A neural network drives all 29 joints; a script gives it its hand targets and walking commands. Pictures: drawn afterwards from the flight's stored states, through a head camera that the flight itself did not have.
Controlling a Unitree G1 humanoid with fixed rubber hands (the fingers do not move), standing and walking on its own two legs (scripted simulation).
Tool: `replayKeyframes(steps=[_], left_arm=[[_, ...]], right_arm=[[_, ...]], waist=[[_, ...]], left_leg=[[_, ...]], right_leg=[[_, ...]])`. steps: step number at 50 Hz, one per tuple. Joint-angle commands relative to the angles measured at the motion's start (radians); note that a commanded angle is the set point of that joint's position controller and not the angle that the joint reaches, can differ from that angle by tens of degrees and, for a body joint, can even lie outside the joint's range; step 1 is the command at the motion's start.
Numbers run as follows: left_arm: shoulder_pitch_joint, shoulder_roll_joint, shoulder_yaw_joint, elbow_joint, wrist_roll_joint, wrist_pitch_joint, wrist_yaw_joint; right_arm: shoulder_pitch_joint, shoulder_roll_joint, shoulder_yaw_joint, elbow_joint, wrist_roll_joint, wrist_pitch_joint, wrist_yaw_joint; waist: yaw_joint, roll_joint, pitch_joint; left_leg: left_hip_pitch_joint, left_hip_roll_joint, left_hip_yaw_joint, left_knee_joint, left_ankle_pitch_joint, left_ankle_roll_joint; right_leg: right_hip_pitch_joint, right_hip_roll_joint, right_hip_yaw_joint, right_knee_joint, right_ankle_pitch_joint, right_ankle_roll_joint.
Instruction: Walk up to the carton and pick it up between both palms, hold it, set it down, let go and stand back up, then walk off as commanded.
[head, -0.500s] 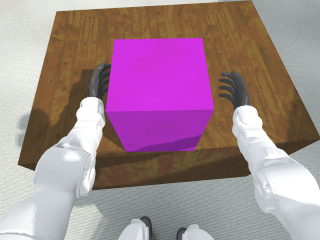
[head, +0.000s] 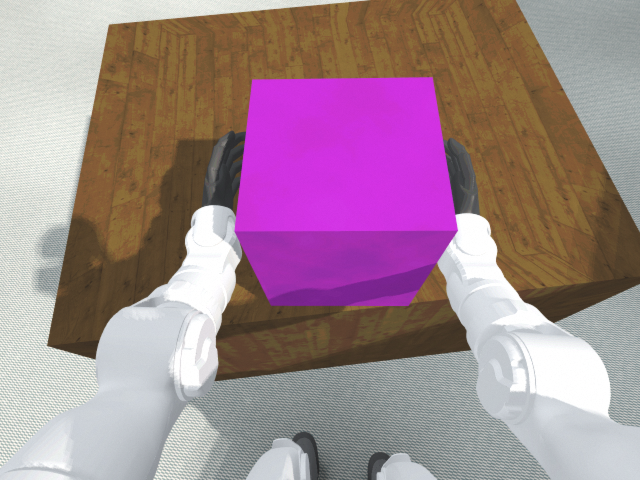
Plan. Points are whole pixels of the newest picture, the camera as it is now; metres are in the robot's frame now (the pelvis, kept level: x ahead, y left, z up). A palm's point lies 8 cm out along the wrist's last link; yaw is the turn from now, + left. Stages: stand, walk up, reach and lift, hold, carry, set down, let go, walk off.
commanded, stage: reach and lift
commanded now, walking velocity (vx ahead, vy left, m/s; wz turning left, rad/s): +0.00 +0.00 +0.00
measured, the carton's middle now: (340, 207) +0.45 +0.00 -0.01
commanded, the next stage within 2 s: none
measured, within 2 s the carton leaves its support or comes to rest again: neither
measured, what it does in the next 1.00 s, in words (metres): stands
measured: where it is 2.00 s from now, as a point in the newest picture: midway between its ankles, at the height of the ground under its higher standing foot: outside the picture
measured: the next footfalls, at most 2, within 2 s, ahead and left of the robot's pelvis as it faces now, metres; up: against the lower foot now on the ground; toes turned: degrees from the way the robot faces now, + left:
none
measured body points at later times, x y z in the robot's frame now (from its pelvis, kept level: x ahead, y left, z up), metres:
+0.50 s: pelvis +0.00 +0.02 +0.00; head +0.14 +0.02 +0.43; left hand +0.47 +0.16 +0.02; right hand +0.45 -0.15 +0.01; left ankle +0.03 +0.08 -0.70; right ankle -0.02 -0.12 -0.70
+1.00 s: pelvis +0.00 +0.01 +0.00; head +0.14 +0.02 +0.43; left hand +0.46 +0.16 +0.02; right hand +0.45 -0.15 +0.01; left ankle +0.03 +0.08 -0.70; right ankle -0.02 -0.12 -0.70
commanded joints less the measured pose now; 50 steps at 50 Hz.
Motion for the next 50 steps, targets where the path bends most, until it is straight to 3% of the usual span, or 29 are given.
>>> replayKeyframes(steps=[1,12,27,41,50], left_arm=[[-0.37,-0.622,-0.044,-0.014,0.267,-0.036,-0.117],[-0.307,-0.65,-0.069,-0.012,0.28,-0.035,-0.082],[-0.328,-0.658,-0.061,0.043,0.27,-0.038,-0.085],[-0.339,-0.671,-0.072,0.055,0.265,-0.04,-0.083],[-0.406,-0.717,-0.132,0.016,0.244,-0.095,-0.073]], right_arm=[[-0.419,0.579,0.048,0.039,-0.334,-0.082,0.178],[-0.42,0.548,0.071,0.061,-0.316,-0.072,0.199],[-0.424,0.583,0.094,0.065,-0.313,-0.046,0.189],[-0.431,0.595,0.095,0.09,-0.312,-0.046,0.178],[-0.492,0.637,0.157,0.052,-0.3,-0.122,0.167]], waist=[[-0.034,0.034,-0.634],[-0.015,0.042,-0.584],[-0.014,0.003,-0.579],[-0.012,0.006,-0.578],[-0.004,0.007,-0.696]], left_leg=[[0.875,0.054,-0.075,0.036,0.59,-0.134],[0.907,0.061,-0.101,0.015,0.584,-0.135],[0.815,0.046,-0.066,0.019,0.512,-0.097],[0.776,0.043,-0.059,0.032,0.5,-0.091],[0.806,0.05,-0.064,0.063,0.616,-0.107]], right_leg=[[0.147,0.011,-0.116,-0.108,0.367,-0.015],[0.099,0.016,-0.112,-0.123,0.322,-0.031],[0.125,0.018,-0.094,-0.109,0.308,-0.023],[0.107,0.024,-0.094,-0.104,0.276,-0.025],[0.127,0.033,-0.104,-0.095,0.367,-0.018]])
